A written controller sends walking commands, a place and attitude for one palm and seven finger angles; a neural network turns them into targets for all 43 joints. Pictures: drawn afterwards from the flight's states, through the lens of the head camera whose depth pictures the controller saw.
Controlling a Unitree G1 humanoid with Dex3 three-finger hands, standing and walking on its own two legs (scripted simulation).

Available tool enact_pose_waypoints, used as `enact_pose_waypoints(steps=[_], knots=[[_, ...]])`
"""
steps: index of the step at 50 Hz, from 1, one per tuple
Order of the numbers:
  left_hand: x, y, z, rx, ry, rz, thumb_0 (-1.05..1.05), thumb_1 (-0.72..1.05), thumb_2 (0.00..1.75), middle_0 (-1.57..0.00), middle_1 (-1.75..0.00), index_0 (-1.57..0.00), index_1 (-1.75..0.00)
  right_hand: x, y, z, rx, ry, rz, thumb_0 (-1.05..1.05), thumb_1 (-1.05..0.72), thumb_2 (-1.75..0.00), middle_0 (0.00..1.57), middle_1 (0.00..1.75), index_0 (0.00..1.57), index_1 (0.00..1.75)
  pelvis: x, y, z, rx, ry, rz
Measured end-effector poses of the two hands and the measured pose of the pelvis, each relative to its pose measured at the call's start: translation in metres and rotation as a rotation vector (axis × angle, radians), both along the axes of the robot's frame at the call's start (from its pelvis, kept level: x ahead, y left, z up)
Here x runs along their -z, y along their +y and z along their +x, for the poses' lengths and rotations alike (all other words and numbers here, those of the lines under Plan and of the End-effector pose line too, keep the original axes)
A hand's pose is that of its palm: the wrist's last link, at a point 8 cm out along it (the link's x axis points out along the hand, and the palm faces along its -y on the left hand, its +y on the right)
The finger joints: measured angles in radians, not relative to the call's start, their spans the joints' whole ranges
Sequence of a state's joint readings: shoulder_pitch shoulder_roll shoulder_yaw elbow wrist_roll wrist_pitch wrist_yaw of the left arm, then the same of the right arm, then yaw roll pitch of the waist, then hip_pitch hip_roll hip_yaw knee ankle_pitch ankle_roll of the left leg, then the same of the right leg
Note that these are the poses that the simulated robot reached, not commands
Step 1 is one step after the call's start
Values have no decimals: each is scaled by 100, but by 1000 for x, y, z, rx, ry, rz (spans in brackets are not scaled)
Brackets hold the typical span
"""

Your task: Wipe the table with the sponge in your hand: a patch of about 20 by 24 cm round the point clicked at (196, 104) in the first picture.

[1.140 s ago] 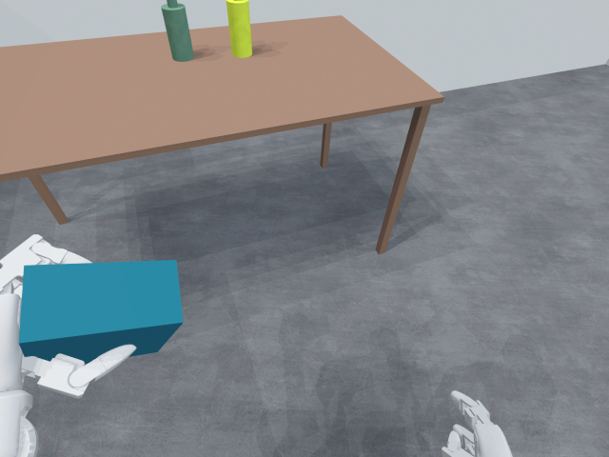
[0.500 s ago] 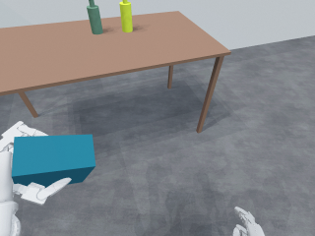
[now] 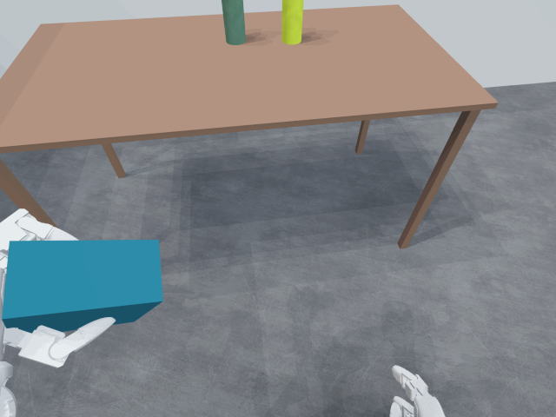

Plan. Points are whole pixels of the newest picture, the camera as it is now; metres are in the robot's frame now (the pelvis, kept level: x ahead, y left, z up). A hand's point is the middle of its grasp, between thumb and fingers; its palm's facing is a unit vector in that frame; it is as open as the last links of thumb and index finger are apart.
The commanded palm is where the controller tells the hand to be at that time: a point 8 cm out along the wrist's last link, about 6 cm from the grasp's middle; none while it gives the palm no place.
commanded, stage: walk to a spot facing it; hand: left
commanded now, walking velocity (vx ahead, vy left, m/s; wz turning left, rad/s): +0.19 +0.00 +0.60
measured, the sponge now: (105, 287) +0.22 +0.20 +0.15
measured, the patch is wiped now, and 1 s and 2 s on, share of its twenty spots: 0.00 0.00 0.00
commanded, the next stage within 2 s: turn to face it in 0.42 s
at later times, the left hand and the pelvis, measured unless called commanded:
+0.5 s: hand (56, 259) +0.24 +0.25 +0.17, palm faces +0.58 -0.67 -0.47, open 10.3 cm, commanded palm +0.18 +0.28 +0.18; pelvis +0.09 -0.03 -0.01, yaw +14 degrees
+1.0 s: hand (152, 226) +0.29 +0.17 +0.16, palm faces +0.58 -0.72 -0.38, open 10.3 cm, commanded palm +0.22 +0.20 +0.18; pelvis +0.11 -0.11 -0.01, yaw +10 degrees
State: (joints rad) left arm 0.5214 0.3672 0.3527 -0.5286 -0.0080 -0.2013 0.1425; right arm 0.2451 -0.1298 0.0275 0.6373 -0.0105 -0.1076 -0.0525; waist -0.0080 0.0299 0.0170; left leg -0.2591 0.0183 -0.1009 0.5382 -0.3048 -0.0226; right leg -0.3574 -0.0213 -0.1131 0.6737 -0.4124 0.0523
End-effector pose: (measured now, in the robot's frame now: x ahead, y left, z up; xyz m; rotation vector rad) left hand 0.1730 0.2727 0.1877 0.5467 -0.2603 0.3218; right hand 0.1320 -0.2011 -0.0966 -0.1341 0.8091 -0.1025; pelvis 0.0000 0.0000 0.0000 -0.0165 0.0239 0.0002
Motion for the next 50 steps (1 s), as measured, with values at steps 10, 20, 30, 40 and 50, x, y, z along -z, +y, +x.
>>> enact_pose_waypoints(steps=[10, 20, 30, 40, 50], knots=[[7, -21, 9, -156, 77, 7, -1, -50, 98, -74, -133, -73, -133, 1, -61, 81, -68, 15, -67, 2, -90, -90, 21, 30, 21, 30, -2, -38, 40, -120, -17, 70], [-6, -17, 16, -245, 34, 22, -1, -50, 98, -74, -133, -73, -133, -17, -59, 154, -179, -23, -144, 2, -91, -90, 20, 30, 20, 30, -5, -44, 70, -219, 4, 92], [1, 15, 26, -272, -60, 23, -1, -50, 98, -74, -133, -73, -133, -16, 11, 189, -274, -76, -39, 2, -91, -90, 20, 30, 20, 30, 9, -33, 94, -300, -30, 48], [-12, -16, 4, -343, -85, -15, -1, -50, 98, -74, -133, -73, -133, -23, 12, 189, -366, -92, 19, 1, -90, -90, 21, 30, 21, 30, -3, -57, 110, -271, -40, 4], [11, -78, 74, -253, -49, -86, -1, -50, 98, -74, -133, -73, -133, -4, -82, 198, -249, -121, -3, 2, -90, -90, 21, 30, 21, 30, 9, -106, 110, -169, -37, 38]])
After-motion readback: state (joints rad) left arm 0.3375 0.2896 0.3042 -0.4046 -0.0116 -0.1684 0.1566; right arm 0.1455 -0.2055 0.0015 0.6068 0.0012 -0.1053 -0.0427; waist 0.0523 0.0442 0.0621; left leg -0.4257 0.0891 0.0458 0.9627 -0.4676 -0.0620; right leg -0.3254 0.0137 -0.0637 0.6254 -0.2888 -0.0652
